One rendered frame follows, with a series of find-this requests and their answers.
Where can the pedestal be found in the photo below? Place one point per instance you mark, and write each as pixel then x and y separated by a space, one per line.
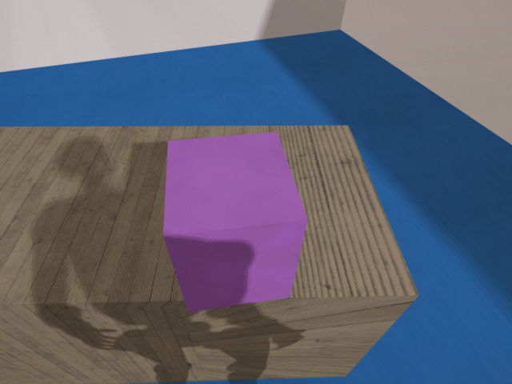
pixel 89 295

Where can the carton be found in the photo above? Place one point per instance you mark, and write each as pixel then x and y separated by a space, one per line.
pixel 234 222

